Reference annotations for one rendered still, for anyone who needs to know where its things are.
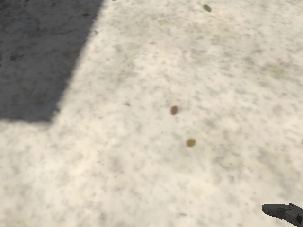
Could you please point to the right robot hand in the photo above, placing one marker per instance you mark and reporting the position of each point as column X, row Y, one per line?
column 291, row 213

